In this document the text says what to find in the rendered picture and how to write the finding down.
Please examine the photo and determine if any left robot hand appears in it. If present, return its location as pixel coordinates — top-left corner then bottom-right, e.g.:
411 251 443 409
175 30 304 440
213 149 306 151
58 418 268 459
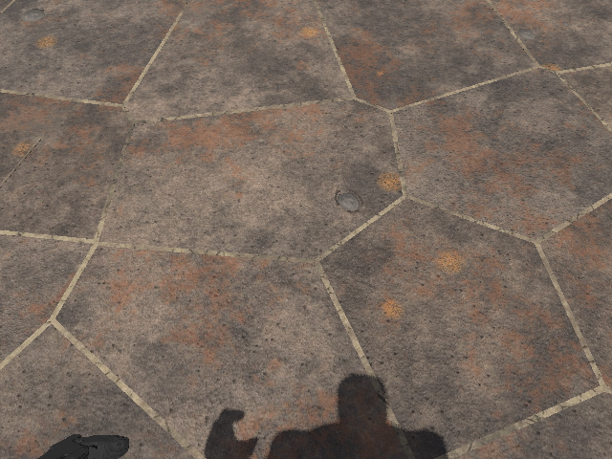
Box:
37 434 129 459

